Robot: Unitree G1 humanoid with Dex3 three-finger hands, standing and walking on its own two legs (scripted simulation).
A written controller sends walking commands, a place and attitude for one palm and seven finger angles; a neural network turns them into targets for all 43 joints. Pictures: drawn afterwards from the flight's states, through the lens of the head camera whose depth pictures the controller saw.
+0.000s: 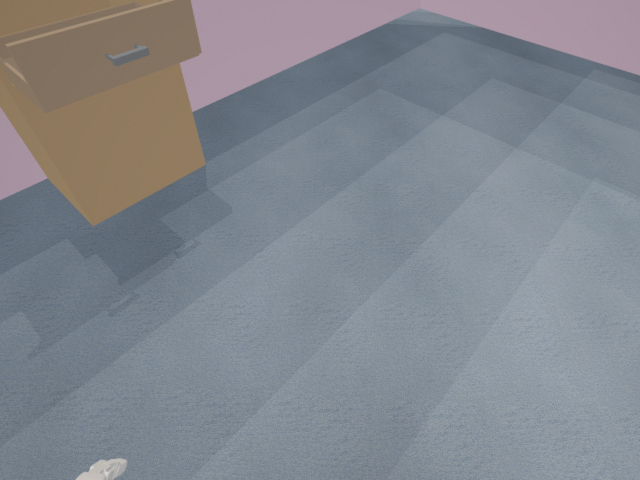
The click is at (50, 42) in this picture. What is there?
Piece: drawer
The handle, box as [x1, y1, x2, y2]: [105, 44, 149, 66]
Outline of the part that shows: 149,53 147,47 134,44 136,48 114,56 106,53 105,55 116,66 147,55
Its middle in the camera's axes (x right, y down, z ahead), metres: -0.59 -0.55 +1.16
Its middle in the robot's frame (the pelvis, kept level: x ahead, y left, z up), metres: +1.22 +0.64 -0.04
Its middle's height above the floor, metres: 0.72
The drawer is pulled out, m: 0.23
